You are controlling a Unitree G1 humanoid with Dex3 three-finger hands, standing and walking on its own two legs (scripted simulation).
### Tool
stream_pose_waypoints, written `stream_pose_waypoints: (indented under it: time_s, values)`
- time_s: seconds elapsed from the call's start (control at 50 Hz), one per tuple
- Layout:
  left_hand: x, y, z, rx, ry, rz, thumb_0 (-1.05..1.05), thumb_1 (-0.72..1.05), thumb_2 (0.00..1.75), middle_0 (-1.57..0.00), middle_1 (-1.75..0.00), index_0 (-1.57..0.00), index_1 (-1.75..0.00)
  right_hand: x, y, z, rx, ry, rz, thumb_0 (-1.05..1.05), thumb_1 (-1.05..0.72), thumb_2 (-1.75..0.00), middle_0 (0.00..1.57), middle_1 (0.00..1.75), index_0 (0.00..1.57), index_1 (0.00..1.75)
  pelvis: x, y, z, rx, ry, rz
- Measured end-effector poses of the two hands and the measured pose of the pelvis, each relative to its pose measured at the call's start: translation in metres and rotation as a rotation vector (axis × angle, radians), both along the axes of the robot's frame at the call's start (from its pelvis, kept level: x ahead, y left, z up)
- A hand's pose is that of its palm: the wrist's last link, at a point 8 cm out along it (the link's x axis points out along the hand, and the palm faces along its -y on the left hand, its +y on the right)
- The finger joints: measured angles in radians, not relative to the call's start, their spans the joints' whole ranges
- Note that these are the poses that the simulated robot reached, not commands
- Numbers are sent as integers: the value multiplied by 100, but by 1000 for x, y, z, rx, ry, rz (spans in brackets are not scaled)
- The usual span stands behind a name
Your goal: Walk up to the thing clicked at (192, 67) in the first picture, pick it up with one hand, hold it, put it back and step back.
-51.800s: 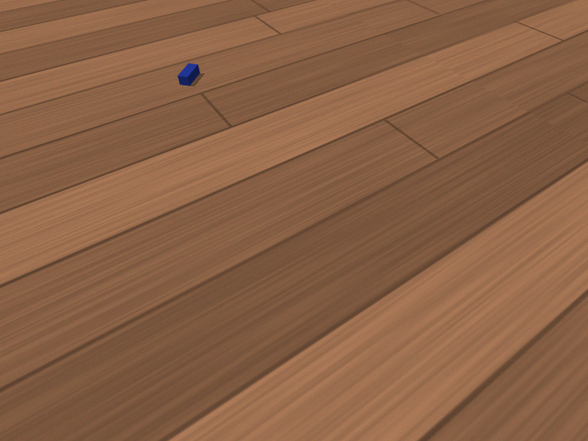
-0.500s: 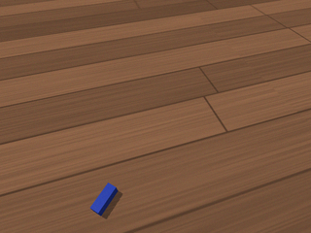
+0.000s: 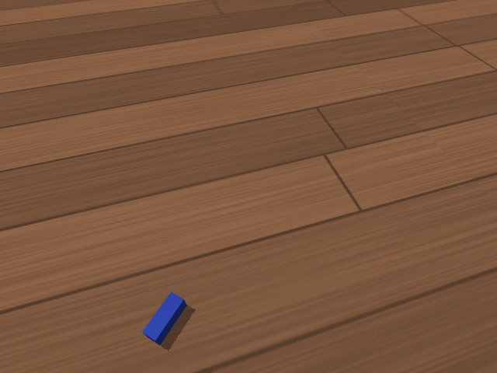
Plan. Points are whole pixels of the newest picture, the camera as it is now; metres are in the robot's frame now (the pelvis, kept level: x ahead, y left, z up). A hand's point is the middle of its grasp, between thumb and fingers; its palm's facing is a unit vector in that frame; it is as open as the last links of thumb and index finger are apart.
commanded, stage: stand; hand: left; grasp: from above
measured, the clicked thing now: (165, 317) +0.42 +0.36 -0.75
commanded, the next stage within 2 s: step back in 0.12 s
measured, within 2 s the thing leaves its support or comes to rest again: neither
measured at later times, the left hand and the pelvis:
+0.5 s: hand out of the picture +0.09 +0.32 -0.19, palm faces +0.01 -0.93 -0.37, open 7.4 cm; pelvis -0.05 +0.05 -0.03, yaw +1 degrees
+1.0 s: hand out of the picture -0.01 +0.30 -0.15, palm faces -0.04 -0.91 -0.41, open 7.4 cm; pelvis -0.13 +0.04 -0.02, yaw -4 degrees
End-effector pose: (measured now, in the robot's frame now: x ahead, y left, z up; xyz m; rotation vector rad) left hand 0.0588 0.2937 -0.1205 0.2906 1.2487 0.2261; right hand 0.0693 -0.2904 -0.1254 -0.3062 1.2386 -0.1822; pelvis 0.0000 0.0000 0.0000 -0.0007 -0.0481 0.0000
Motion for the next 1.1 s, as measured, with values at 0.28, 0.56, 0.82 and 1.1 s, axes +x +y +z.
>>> stream_pose_waypoints:
  time_s: [0.28,0.56,0.82,1.1]
  values:
    - [-3,18,-6,30,-18,8,1,90,89,-20,-30,-20,-30,-9,-8,-6,-24,16,-5,0,-90,-90,20,30,21,30,-25,6,-10,-18,13,10]
    - [22,65,-24,21,-111,-57,1,90,89,-20,-30,-20,-30,-75,32,6,-104,94,-24,0,-90,-90,20,30,21,30,-58,53,-19,-17,38,15]
    - [-34,61,-15,61,-44,-122,1,90,89,-20,-30,-20,-30,-82,44,-15,-32,-79,-52,0,-90,-90,20,30,21,30,-94,53,-26,23,9,-61]
    - [-95,49,17,82,-129,-100,1,90,89,-20,-30,-20,-30,-128,19,-6,-43,-68,-6,0,-90,-90,20,30,21,30,-151,44,-13,45,29,-44]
